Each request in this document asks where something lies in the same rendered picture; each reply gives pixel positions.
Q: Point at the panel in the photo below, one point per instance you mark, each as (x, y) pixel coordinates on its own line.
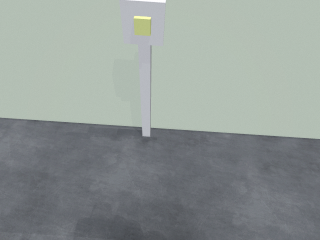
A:
(144, 8)

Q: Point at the button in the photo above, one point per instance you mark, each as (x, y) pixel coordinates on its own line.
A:
(142, 25)

